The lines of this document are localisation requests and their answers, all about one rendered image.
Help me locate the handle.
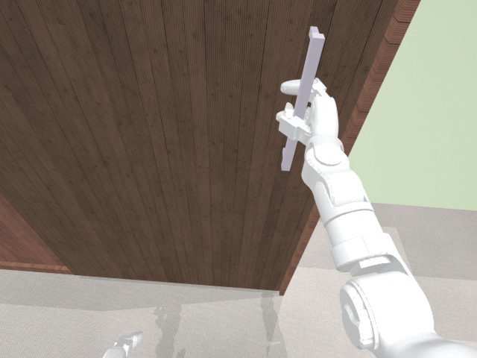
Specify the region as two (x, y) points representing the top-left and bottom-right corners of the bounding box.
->
(281, 26), (325, 171)

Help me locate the robot right upper arm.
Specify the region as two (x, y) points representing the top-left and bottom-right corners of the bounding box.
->
(339, 270), (477, 358)

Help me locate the left robot hand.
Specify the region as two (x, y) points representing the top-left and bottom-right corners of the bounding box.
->
(102, 331), (143, 358)

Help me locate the wardrobe door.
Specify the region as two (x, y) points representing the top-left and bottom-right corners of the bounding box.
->
(0, 193), (65, 266)
(0, 0), (399, 291)

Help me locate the right robot hand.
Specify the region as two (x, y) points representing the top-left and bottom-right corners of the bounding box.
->
(276, 78), (338, 146)

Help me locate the right robot forearm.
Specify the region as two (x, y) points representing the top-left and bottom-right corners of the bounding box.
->
(301, 134), (434, 328)

